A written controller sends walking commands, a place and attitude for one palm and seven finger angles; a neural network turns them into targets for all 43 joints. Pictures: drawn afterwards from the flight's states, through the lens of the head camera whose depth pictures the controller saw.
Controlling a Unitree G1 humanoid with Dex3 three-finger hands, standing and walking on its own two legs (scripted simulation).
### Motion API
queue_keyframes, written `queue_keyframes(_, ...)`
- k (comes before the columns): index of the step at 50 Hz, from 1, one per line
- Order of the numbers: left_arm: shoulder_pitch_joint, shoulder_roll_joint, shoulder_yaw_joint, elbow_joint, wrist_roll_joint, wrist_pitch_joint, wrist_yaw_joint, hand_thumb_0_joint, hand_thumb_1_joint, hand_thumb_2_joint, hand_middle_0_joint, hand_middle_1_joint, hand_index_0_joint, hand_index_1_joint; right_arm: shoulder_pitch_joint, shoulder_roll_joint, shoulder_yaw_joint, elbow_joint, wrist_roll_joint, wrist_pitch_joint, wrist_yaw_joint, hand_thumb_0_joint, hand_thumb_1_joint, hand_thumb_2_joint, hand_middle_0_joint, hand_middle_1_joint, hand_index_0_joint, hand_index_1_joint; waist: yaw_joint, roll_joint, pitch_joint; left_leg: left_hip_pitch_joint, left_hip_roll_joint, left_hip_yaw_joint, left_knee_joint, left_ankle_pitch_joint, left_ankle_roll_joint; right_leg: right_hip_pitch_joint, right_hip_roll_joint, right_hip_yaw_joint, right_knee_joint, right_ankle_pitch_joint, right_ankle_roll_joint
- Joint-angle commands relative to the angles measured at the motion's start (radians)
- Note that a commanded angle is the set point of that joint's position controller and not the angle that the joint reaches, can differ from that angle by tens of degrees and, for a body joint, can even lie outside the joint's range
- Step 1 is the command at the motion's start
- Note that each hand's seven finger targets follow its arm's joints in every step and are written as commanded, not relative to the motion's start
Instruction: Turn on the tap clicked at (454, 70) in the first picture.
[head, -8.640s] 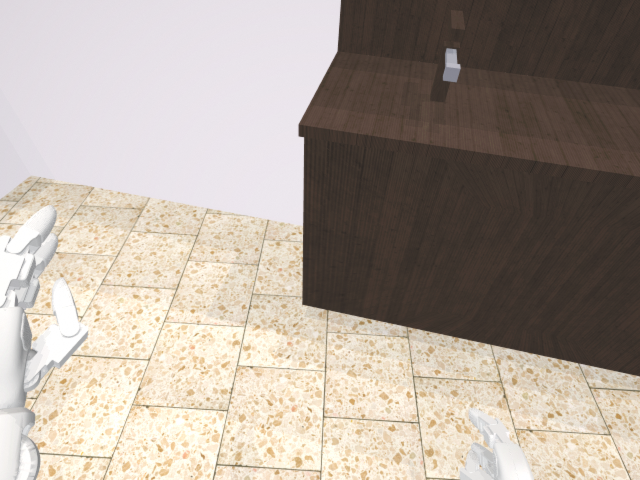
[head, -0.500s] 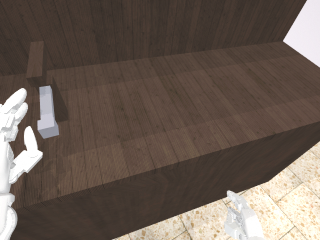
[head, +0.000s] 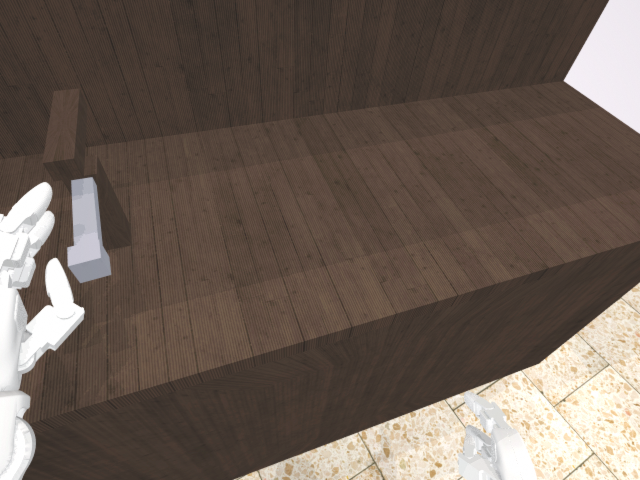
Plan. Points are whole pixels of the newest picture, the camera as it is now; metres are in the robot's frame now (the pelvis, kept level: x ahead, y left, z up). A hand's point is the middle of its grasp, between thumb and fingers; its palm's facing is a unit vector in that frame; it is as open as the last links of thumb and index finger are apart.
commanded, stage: look again from close up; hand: left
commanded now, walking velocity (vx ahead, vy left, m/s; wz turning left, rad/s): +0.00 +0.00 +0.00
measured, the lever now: (89, 261) +0.27 +0.26 +0.16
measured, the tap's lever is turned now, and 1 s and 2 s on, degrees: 4 4 4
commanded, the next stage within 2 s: shuffle to correct the standing spot in 0.06 s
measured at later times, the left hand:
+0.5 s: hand (115, 328) +0.20 +0.21 +0.17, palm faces +0.35 -0.84 -0.40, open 7.4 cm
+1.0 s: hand (90, 413) +0.14 +0.20 +0.16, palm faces +0.42 -0.80 -0.42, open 7.4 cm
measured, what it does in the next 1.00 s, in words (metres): steps on the spot: left foot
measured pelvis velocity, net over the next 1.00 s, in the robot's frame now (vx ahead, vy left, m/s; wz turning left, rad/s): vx -0.07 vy -0.05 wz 0.02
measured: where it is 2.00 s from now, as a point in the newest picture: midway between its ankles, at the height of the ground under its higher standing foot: outside the picture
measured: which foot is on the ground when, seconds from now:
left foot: down 0.00-0.64, up 0.66-0.78, down 0.80-1.00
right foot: down 0.00-1.00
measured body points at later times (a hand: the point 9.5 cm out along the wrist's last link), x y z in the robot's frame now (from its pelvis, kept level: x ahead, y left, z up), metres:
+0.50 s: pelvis -0.02 -0.03 +0.00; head +0.02 -0.02 +0.44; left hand +0.18 +0.25 +0.19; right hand +0.17 -0.24 -0.08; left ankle +0.00 +0.08 -0.74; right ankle +0.03 -0.14 -0.74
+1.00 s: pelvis -0.07 -0.05 -0.01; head -0.06 -0.05 +0.44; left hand +0.11 +0.24 +0.18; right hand +0.08 -0.29 -0.10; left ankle -0.07 +0.07 -0.74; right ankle +0.03 -0.14 -0.74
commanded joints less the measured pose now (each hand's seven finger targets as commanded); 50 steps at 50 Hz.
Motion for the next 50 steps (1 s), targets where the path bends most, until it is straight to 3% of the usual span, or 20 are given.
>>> queue_keyframes(1,-0.09,0.161,0.085,-0.235,-0.01,-0.071,0.018,0.0,0.9,0.9,-0.2,-0.3,-0.2,-0.3,-0.083,-0.131,-0.054,-0.156,0.006,-0.053,-0.012,0.0,-0.9,-0.9,0.2,0.3,0.2,0.3,-0.009,0.09,-0.156,-0.036,0.112,-0.122,-0.117,0.18,-0.059,0.127,-0.048,0.071,-0.004,0.152,-0.052)
queue_keyframes(4,-0.072,0.142,0.074,-0.215,-0.013,-0.066,0.019,0.0,0.9,0.9,-0.2,-0.3,-0.2,-0.3,-0.088,-0.129,-0.047,-0.152,0.004,-0.045,-0.012,0.0,-0.9,-0.9,0.2,0.3,0.2,0.3,-0.008,0.073,-0.16,-0.039,0.108,-0.12,-0.114,0.168,-0.053,0.123,-0.046,0.067,-0.014,0.139,-0.051)
queue_keyframes(8,-0.058,0.184,0.115,-0.224,-0.014,-0.056,0.026,0.0,0.9,0.9,-0.2,-0.3,-0.2,-0.3,-0.102,-0.127,-0.049,-0.159,0.012,-0.041,-0.014,0.0,-0.9,-0.9,0.2,0.3,0.2,0.3,-0.009,0.076,-0.156,-0.042,0.106,-0.12,-0.113,0.152,-0.049,0.124,-0.053,0.082,-0.022,0.133,-0.053)
queue_keyframes(9,-0.053,0.145,0.082,-0.196,-0.022,-0.056,0.021,0.0,0.9,0.9,-0.2,-0.3,-0.2,-0.3,-0.093,-0.124,-0.041,-0.159,0.005,-0.035,-0.015,0.0,-0.9,-0.9,0.2,0.3,0.2,0.3,-0.011,0.05,-0.144,-0.046,0.109,-0.126,-0.122,0.154,-0.05,0.111,-0.049,0.074,-0.035,0.129,-0.051)
queue_keyframes(13,-0.072,0.195,0.121,-0.257,-0.024,-0.055,0.028,0.0,0.9,0.9,-0.2,-0.3,-0.2,-0.3,-0.115,-0.119,-0.044,-0.175,0.014,-0.036,-0.021,0.0,-0.9,-0.9,0.2,0.3,0.2,0.3,-0.008,0.092,-0.14,-0.028,0.132,-0.133,-0.123,0.26,-0.067,0.099,-0.035,0.073,-0.004,0.182,-0.045)
queue_keyframes(14,-0.066,0.153,0.085,-0.234,-0.033,-0.056,0.021,0.0,0.9,0.9,-0.2,-0.3,-0.2,-0.3,-0.099,-0.122,-0.041,-0.175,0.007,-0.029,-0.019,0.0,-0.9,-0.9,0.2,0.3,0.2,0.3,-0.006,0.098,-0.139,-0.036,0.139,-0.133,-0.129,0.277,-0.062,0.096,-0.03,0.061,-0.003,0.174,-0.04)
queue_keyframes(16,-0.078,0.174,0.102,-0.273,-0.031,-0.066,0.022,0.0,0.9,0.9,-0.2,-0.3,-0.2,-0.3,-0.093,-0.121,-0.052,-0.184,0.008,-0.035,-0.018,0.0,-0.9,-0.9,0.2,0.3,0.2,0.3,-0.002,0.126,-0.151,-0.033,0.163,-0.138,-0.116,0.298,-0.063,0.095,-0.031,0.067,0.018,0.179,-0.045)
queue_keyframes(23,0.0,0.2,0.148,-0.308,-0.039,-0.079,0.019,0.0,0.9,0.9,-0.2,-0.3,-0.2,-0.3,-0.101,-0.108,-0.053,-0.196,0.008,-0.041,-0.006,0.0,-0.9,-0.9,0.2,0.3,0.2,0.3,0.004,0.104,-0.184,-0.065,0.196,-0.139,-0.064,0.309,-0.045,0.071,-0.038,0.081,0.055,0.207,-0.057)
queue_keyframes(24,0.008,0.171,0.124,-0.303,-0.045,-0.085,0.012,0.0,0.9,0.9,-0.2,-0.3,-0.2,-0.3,-0.089,-0.112,-0.052,-0.195,-0.001,-0.036,-0.004,0.0,-0.9,-0.9,0.2,0.3,0.2,0.3,0.005,0.102,-0.195,-0.078,0.201,-0.138,-0.058,0.288,-0.038,0.07,-0.04,0.077,0.052,0.194,-0.056)
queue_keyframes(28,0.035,0.216,0.18,-0.33,-0.051,-0.096,0.015,0.0,0.9,0.9,-0.2,-0.3,-0.2,-0.3,-0.086,-0.106,-0.063,-0.189,0.003,-0.05,-0.009,0.0,-0.9,-0.9,0.2,0.3,0.2,0.3,0.0,0.069,-0.208,-0.097,0.171,-0.118,0.021,0.149,-0.042,0.018,-0.083,0.141,0.027,0.216,-0.092)
queue_keyframes(29,0.038,0.184,0.147,-0.324,-0.058,-0.098,0.011,0.0,0.9,0.9,-0.2,-0.3,-0.2,-0.3,-0.064,-0.104,-0.064,-0.186,-0.004,-0.046,-0.009,0.0,-0.9,-0.9,0.2,0.3,0.2,0.3,-0.005,0.027,-0.216,-0.096,0.146,-0.098,0.053,0.08,-0.044,-0.009,-0.105,0.149,0.0,0.184,-0.099)
queue_keyframes(31,0.017,0.224,0.181,-0.346,-0.059,-0.109,0.016,0.0,0.9,0.9,-0.2,-0.3,-0.2,-0.3,-0.041,-0.108,-0.079,-0.168,-0.001,-0.063,-0.017,0.0,-0.9,-0.9,0.2,0.3,0.2,0.3,-0.012,-0.031,-0.211,-0.06,0.068,-0.051,0.189,-0.095,-0.056,-0.126,-0.191,0.225,-0.091,0.064,-0.144)
queue_keyframes(33,0.042,0.239,0.197,-0.339,-0.058,-0.089,0.036,0.0,0.9,0.9,-0.2,-0.3,-0.2,-0.3,-0.04,-0.092,-0.08,-0.14,0.005,-0.058,-0.02,0.0,-0.9,-0.9,0.2,0.3,0.2,0.3,-0.021,-0.087,-0.219,0.0,0.033,-0.041,0.326,-0.134,-0.06,-0.234,-0.278,0.304,-0.196,-0.115,-0.193)
queue_keyframes(34,0.042,0.199,0.157,-0.337,-0.061,-0.081,0.035,0.0,0.9,0.9,-0.2,-0.3,-0.2,-0.3,-0.035,-0.079,-0.074,-0.134,-0.006,-0.048,-0.019,0.0,-0.9,-0.9,0.2,0.3,0.2,0.3,-0.022,-0.112,-0.225,-0.012,0.037,-0.029,0.333,-0.152,-0.056,-0.221,-0.287,0.262,-0.202,-0.162,-0.197)
queue_keyframes(37,0.092,0.215,0.186,-0.295,-0.06,-0.046,0.056,0.0,0.9,0.9,-0.2,-0.3,-0.2,-0.3,-0.057,-0.085,-0.057,-0.136,0.001,-0.047,-0.031,0.0,-0.9,-0.9,0.2,0.3,0.2,0.3,-0.022,-0.097,-0.213,-0.001,0.05,-0.028,0.12,-0.137,-0.045,-0.187,-0.231,0.209,-0.142,-0.292,-0.136)
queue_keyframes(40,0.103,0.209,0.166,-0.268,-0.044,-0.041,0.067,0.0,0.9,0.9,-0.2,-0.3,-0.2,-0.3,-0.058,-0.121,-0.055,-0.147,0.009,-0.051,-0.043,0.0,-0.9,-0.9,0.2,0.3,0.2,0.3,-0.015,0.117,-0.192,-0.085,0.148,-0.138,-0.157,-0.122,0.014,-0.038,-0.057,0.12,0.022,-0.258,-0.034)
queue_keyframes(41,0.085,0.216,0.169,-0.286,-0.036,-0.042,0.067,0.0,0.9,0.9,-0.2,-0.3,-0.2,-0.3,-0.053,-0.139,-0.062,-0.147,0.015,-0.053,-0.041,0.0,-0.9,-0.9,0.2,0.3,0.2,0.3,-0.009,0.151,-0.195,-0.111,0.187,-0.173,-0.158,-0.047,0.03,0.016,-0.025,0.086,0.09,-0.164,-0.018)
queue_keyframes(43,0.041,0.242,0.184,-0.318,-0.025,-0.034,0.063,0.0,0.9,0.9,-0.2,-0.3,-0.2,-0.3,-0.078,-0.128,-0.054,-0.149,0.019,-0.056,-0.038,0.0,-0.9,-0.9,0.2,0.3,0.2,0.3,-0.01,0.218,-0.178,-0.211,0.204,-0.191,-0.179,-0.166,0.037,0.069,-0.029,0.097,0.136,-0.167,-0.022)
queue_keyframes(46,-0.036,0.198,0.126,-0.298,-0.011,-0.023,0.055,0.0,0.9,0.9,-0.2,-0.3,-0.2,-0.3,-0.06,-0.147,-0.072,-0.137,0.016,-0.066,-0.024,0.0,-0.9,-0.9,0.2,0.3,0.2,0.3,-0.02,0.082,-0.133,-0.212,0.137,-0.125,-0.064,-0.105,0.01,0.105,-0.044,0.111,0.037,-0.09,-0.03)
queue_keyframes(50,-0.075,0.183,0.092,-0.237,-0.006,-0.016,0.046,0.0,0.9,0.9,-0.2,-0.3,-0.2,-0.3,-0.029,-0.133,-0.061,-0.103,0.012,-0.077,-0.021,0.0,-0.9,-0.9,0.2,0.3,0.2,0.3,-0.033,-0.039,-0.052,-0.087,0.02,-0.053,0.103,-0.261,-0.01,-0.174,-0.145,0.244,-0.184,-0.508,-0.086)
